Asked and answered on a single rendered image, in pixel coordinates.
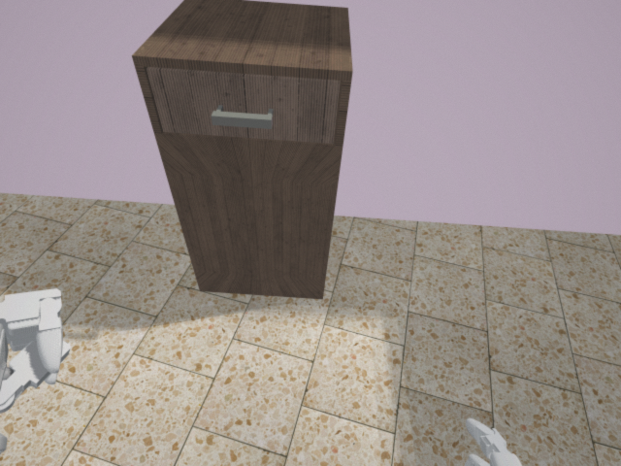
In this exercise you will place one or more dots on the right robot hand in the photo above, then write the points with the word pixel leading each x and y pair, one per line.
pixel 492 444

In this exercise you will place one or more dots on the left robot hand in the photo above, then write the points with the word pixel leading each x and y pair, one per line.
pixel 30 322

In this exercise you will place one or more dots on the handle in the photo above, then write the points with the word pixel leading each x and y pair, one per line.
pixel 242 119

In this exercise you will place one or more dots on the cabinet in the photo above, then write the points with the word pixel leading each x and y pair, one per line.
pixel 256 214

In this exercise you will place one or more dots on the drawer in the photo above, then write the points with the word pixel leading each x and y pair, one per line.
pixel 305 110

